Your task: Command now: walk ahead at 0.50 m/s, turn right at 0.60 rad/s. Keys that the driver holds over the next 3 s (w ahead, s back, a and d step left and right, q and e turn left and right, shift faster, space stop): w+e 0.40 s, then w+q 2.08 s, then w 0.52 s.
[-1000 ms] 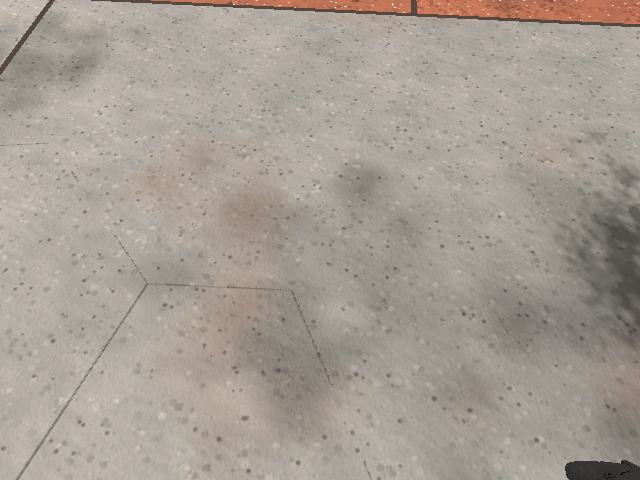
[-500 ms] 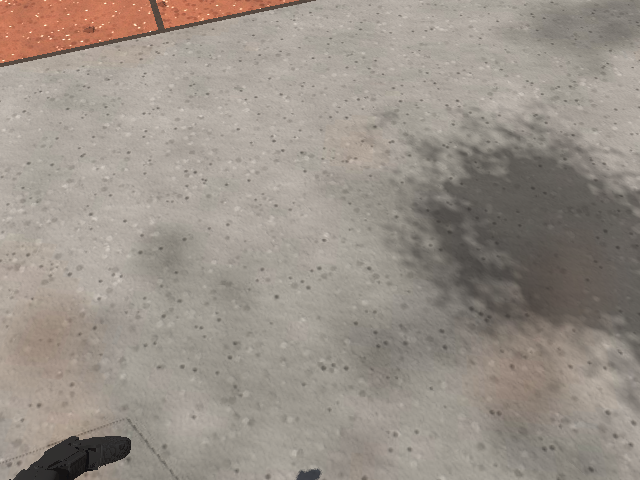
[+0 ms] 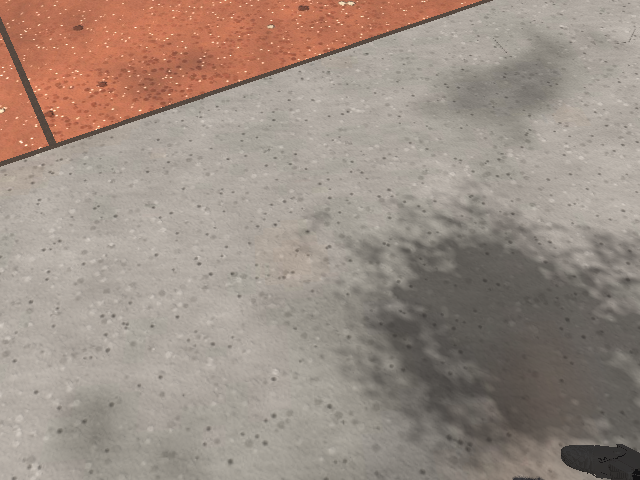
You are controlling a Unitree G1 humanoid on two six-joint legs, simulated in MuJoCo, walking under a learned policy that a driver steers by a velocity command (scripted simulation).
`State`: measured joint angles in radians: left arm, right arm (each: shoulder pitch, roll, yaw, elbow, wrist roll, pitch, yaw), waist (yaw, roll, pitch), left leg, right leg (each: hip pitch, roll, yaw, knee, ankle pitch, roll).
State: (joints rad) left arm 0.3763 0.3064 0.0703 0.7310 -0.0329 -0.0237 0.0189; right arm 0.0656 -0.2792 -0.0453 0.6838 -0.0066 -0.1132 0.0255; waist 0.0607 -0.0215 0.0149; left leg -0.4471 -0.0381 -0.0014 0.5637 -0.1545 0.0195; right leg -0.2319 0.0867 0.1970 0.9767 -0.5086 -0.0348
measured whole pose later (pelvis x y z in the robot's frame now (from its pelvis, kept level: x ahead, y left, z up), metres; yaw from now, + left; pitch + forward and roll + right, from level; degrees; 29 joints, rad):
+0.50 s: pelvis +0.26 -0.07 +0.00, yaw -17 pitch +1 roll +1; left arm 0.07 0.29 0.06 0.59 -0.02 -0.03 -0.03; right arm 0.31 -0.32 -0.06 0.85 0.02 -0.05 0.00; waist -0.06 0.00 0.07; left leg -0.13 0.10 0.10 0.92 -0.49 -0.02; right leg -0.49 0.02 -0.04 0.64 -0.17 -0.08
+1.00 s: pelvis +0.55 -0.11 -0.01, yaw -4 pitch +2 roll -1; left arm 0.32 0.29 0.07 0.84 -0.01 -0.04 0.03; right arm 0.10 -0.27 -0.04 0.70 0.02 -0.04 0.06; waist 0.03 0.02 0.04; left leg -0.53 -0.01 0.07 0.60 -0.11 0.11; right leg 0.08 -0.03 -0.25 0.48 -0.50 0.01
